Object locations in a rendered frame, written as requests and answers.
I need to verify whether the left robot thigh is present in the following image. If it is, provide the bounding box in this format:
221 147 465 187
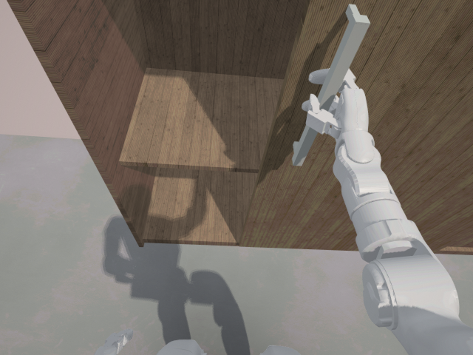
156 339 207 355

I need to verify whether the robot right hand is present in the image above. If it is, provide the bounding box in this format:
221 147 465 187
302 68 369 142

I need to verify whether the robot right forearm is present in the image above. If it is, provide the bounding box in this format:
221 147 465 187
333 130 459 316

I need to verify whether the robot left hand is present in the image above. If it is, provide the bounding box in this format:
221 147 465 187
94 328 133 355

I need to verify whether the right robot upper arm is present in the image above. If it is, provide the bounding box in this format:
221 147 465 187
362 254 473 355

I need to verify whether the handle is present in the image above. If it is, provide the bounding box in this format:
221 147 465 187
292 4 370 166

